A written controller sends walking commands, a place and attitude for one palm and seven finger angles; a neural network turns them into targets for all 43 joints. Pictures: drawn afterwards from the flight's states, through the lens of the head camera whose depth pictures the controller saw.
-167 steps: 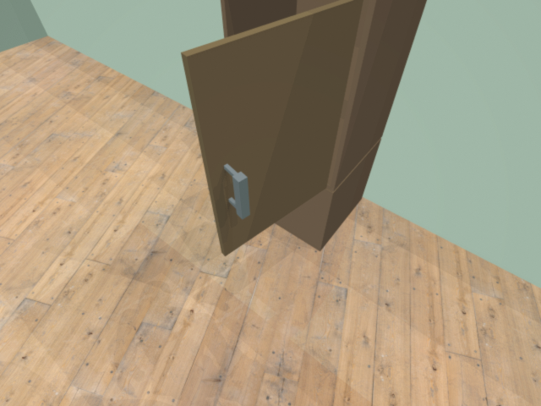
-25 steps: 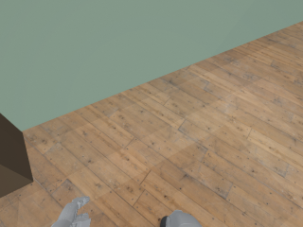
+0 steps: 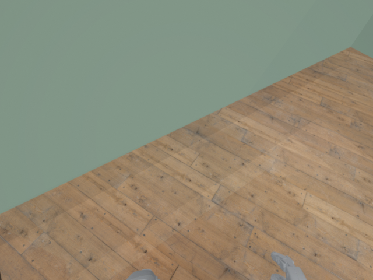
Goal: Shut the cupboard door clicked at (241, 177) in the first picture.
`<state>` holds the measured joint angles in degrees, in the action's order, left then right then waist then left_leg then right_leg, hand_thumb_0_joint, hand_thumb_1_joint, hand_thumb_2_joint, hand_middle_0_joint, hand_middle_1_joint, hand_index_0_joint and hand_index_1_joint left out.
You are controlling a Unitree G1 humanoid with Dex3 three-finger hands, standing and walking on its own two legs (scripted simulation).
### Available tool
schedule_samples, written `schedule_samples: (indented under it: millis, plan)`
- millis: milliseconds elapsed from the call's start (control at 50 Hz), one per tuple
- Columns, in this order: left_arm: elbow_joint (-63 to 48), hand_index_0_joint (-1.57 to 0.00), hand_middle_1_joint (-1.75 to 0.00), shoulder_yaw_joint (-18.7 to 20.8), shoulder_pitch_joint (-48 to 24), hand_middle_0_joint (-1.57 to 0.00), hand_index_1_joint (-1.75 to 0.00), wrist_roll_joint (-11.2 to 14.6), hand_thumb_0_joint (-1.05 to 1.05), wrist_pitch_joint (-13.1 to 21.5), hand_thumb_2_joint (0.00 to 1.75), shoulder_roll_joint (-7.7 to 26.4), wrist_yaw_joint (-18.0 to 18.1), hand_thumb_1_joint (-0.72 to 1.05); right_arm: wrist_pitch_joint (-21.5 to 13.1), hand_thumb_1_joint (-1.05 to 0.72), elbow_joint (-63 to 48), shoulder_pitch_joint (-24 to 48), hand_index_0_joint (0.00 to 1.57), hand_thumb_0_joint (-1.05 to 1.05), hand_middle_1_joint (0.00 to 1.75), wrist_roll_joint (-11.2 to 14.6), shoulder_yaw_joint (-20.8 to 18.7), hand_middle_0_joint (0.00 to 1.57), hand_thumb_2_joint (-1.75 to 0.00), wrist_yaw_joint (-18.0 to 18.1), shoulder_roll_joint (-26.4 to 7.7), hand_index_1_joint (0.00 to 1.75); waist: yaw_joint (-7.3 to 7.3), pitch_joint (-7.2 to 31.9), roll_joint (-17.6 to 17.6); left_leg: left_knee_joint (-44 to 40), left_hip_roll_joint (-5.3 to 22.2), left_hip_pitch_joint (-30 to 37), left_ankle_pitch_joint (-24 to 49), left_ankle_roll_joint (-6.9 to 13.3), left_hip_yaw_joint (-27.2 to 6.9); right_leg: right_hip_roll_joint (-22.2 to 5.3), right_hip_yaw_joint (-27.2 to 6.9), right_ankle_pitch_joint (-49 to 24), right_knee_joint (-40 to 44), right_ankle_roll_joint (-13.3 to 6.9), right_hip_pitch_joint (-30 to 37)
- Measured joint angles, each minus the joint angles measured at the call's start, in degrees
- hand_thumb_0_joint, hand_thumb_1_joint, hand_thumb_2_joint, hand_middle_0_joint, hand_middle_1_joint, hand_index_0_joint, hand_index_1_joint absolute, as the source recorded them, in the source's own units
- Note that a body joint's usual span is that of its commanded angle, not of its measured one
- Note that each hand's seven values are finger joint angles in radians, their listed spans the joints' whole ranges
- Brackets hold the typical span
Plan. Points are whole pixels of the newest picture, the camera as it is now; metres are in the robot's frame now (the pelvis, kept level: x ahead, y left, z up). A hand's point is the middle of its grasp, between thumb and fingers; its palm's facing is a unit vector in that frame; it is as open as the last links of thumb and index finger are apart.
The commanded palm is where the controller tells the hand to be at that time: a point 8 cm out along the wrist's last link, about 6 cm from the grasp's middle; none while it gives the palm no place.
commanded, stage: walk to a spot facing it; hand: left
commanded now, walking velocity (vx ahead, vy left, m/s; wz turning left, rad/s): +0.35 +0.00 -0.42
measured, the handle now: out of the picture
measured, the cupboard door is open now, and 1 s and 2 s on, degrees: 78 78 78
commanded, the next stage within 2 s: turn to face it in 0.38 s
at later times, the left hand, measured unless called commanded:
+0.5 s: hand (160, 190) +0.36 +0.11 -0.15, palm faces -0.23 -0.95 -0.23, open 7.3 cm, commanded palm none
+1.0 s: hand (162, 168) +0.44 +0.11 -0.15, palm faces +0.01 -0.97 -0.23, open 7.3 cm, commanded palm none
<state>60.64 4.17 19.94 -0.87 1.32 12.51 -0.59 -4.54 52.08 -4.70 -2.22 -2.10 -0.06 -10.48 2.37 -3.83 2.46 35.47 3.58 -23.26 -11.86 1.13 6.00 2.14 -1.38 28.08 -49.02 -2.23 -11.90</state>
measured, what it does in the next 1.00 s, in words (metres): walks ahead: right foot, then left foot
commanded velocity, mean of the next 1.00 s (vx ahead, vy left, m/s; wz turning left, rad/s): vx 0.13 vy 0.00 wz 0.15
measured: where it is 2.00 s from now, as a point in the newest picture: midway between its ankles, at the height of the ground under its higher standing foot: (216, 239)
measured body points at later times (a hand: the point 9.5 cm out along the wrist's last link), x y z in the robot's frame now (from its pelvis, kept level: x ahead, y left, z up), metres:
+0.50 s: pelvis +0.21 -0.06 +0.01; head +0.25 -0.07 +0.46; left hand +0.38 +0.16 -0.13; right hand +0.12 -0.29 -0.14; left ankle +0.18 +0.09 -0.64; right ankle +0.22 -0.15 -0.72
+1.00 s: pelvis +0.35 -0.08 +0.01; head +0.40 -0.08 +0.46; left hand +0.44 +0.17 -0.14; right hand +0.40 -0.33 -0.14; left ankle +0.41 +0.03 -0.72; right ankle +0.32 -0.22 -0.68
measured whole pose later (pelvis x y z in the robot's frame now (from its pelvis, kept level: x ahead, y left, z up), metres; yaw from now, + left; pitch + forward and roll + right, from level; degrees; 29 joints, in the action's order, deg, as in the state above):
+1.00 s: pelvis +0.35 -0.08 +0.01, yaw +0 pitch +2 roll -1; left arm 54.5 3.6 7.9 -0.8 -2.0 11.9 1.0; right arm 0.9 55.4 -11.5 -1.6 -2.5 0.8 -10.5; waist -1.3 -3.9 -0.5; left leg 29.6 -0.5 -22.2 -9.7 0.9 -2.3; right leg -1.3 0.6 27.2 -49.1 3.3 -23.4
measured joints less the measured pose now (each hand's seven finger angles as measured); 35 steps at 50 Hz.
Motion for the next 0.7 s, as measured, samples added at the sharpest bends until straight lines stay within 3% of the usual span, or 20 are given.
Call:
schedule_samples:
  millis: [40,100,220,320,360,380,440,480,580,700]
  plan:
    - [0.6,-0.2,-0.3,0.2,-1.0,-0.2,-0.3,-0.4,0.01,-0.7,0.9,0.3,-0.3,0.92,-0.2,-0.9,-0.2,-1.4,0.2,0.0,0.3,0.0,0.4,0.2,-0.89,0.4,0.5,0.3,-0.17,0.0,0.7,-0.5,-0.1,2.3,-2.3,0.3,1.3,-1.0,0.9,-2.4,-14.3,0.0,-6.9]
    - [-0.5,-0.2,-0.3,0.4,-3.3,-0.2,-0.3,-0.9,0.01,-1.3,0.9,0.2,-1.0,0.92,-0.3,-0.9,1.4,-4.7,0.2,0.0,0.3,0.2,0.6,0.2,-0.89,0.9,1.2,0.3,-0.11,0.2,0.7,-5.7,0.0,7.1,-2.1,-0.3,2.8,-3.7,2.6,-8.2,-20.4,1.0,-14.7]
    - [-4.0,-0.2,-0.3,0.1,-8.0,-0.2,-0.3,-1.1,0.01,-1.9,0.9,-1.0,-2.0,0.91,0.6,-0.92,5.9,-11.7,0.2,0.0,0.3,0.5,-0.1,0.2,-0.89,1.0,0.4,0.3,-1.32,0.5,-1.1,-13.8,1.0,15.7,-2.8,-1.2,6.2,-7.4,5.1,-14.6,-4.0,2.2,-20.1]
    - [-5.3,-0.2,-0.3,0.0,-12.5,-0.2,-0.3,-1.2,0.01,-1.9,0.9,-0.6,-2.4,0.91,1.6,-0.91,8.3,-16.6,0.2,0.0,0.3,0.3,-0.5,0.2,-0.89,0.7,-0.9,0.3,-4.12,-0.6,-2.1,-12.7,2.4,20.5,-7.8,-3.6,9.1,-6.7,7.4,-15.7,8.9,1.3,-17.2]
    - [-6.0,-0.2,-0.3,-0.1,-13.8,-0.2,-0.3,-1.2,0.01,-1.0,0.9,0.1,-2.4,0.91,2.1,-0.91,9.2,-18.8,0.2,0.0,0.3,0.5,-0.4,0.2,-0.89,0.6,-1.2,0.3,-4.74,-0.9,-2.5,-7.6,4.0,20.8,-11.8,-4.8,9.6,-5.3,8.6,-15.5,13.6,-0.1,-13.2]
    - [-6.6,-0.2,-0.3,-0.1,-14.2,-0.2,-0.3,-1.3,0.01,0.0,0.9,0.8,-2.2,0.91,2.4,-0.91,9.7,-19.9,0.2,0.0,0.3,0.8,-0.3,0.2,-0.89,0.5,-1.0,0.3,-4.8,-0.6,-1.6,-0.8,4.7,18.6,-13.8,-4.5,9.5,-5.2,7.8,-15.2,14.9,-1.6,-11.7]
    - [-6.9,-0.2,-0.3,-0.2,-14.8,-0.2,-0.3,-0.3,0.0,1.7,0.9,0.3,-0.7,0.91,4.2,-0.91,11.1,-17.3,0.2,0.01,0.3,1.6,-0.6,0.2,-0.89,0.5,-1.6,0.3,-4.67,-2.6,-2.7,25.9,4.3,7.3,-16.6,-3.8,0.9,-3.4,7.6,-12.6,11.3,-1.7,-10.4]
    - [-6.5,-0.2,-0.3,-0.6,-13.5,-0.2,-0.3,-0.1,0.0,1.6,0.9,-0.2,0.0,0.91,4.4,-0.91,10.6,-14.8,0.2,0.01,0.3,1.4,-0.7,0.2,-0.89,0.7,-1.6,0.3,-4.88,-2.5,-2.8,32.0,3.8,1.1,-13.4,-3.9,-1.5,-2.3,7.1,-13.1,14.4,-1.0,-7.4]
    - [-3.4,-0.2,-0.3,-1.3,-10.1,-0.2,-0.3,-0.2,0.0,1.0,0.9,-1.4,0.9,0.92,3.8,-0.91,7.0,-10.3,0.2,0.01,0.3,1.2,-0.5,0.2,-0.89,0.5,0.0,0.3,-5.79,-0.1,-2.0,21.7,3.8,-6.5,-5.9,-4.3,-2.4,-1.0,6.4,-14.5,23.5,-1.0,-0.5]
    - [-1.1,-0.21,-0.3,-1.8,-9.0,-0.2,-0.3,0.0,0.0,0.9,0.9,-1.8,1.3,0.94,2.9,-0.92,6.7,-9.1,0.2,0.0,0.3,1.4,0.2,0.2,-0.89,0.4,1.7,0.3,-4.74,0.8,-1.7,1.5,1.3,-2.2,3.8,-3.5,-1.4,-1.3,9.3,-9.4,23.7,0.8,5.9]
